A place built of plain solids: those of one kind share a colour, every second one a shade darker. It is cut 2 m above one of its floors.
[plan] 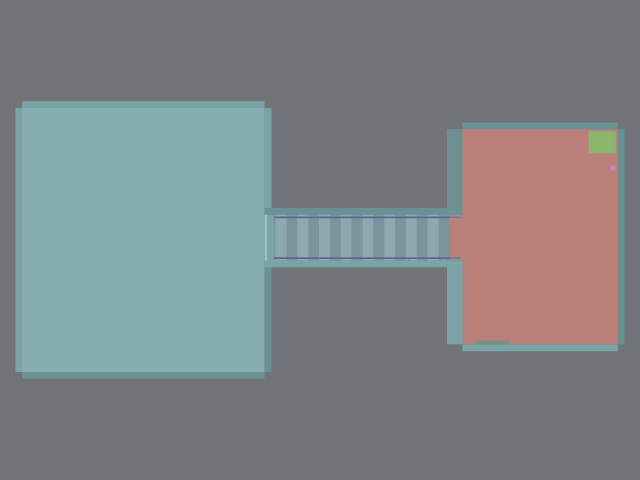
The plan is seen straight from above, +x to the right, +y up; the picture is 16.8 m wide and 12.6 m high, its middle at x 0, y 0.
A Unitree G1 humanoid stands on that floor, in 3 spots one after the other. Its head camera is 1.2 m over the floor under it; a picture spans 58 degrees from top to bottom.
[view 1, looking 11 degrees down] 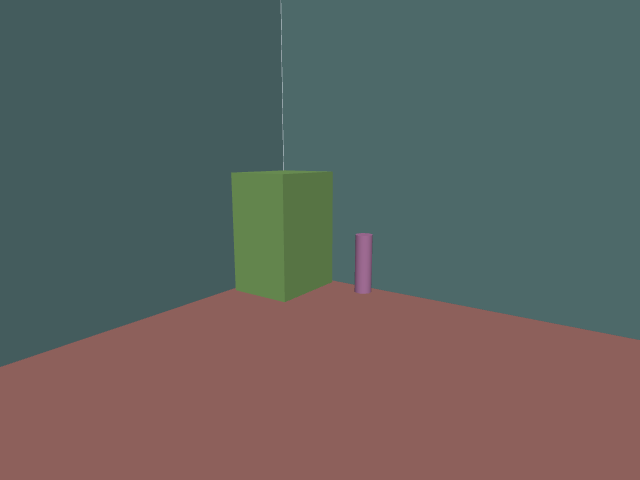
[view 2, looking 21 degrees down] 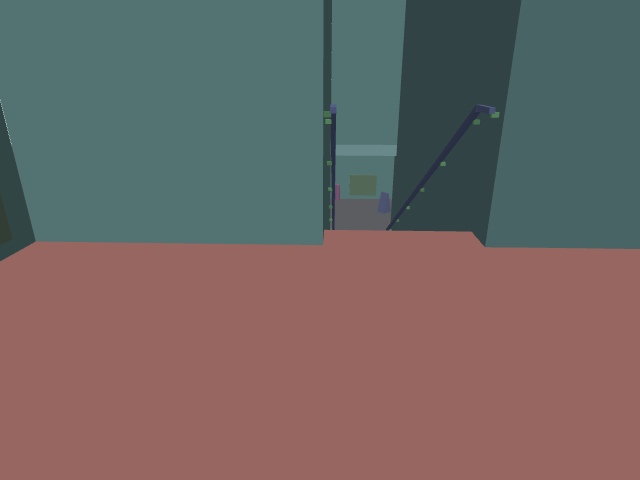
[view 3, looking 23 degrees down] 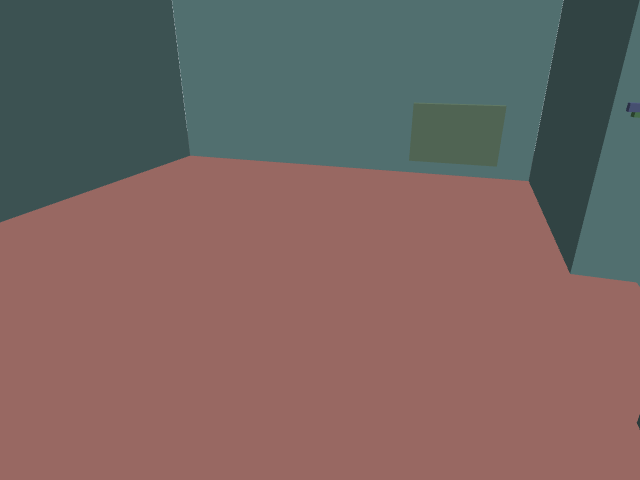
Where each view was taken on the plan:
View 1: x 4.39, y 0.06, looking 35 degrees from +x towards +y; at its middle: bin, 3.93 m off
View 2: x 6.75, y -0.46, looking -178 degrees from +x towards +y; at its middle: wall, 3.23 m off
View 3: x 4.45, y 2.12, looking -72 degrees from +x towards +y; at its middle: floor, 3.07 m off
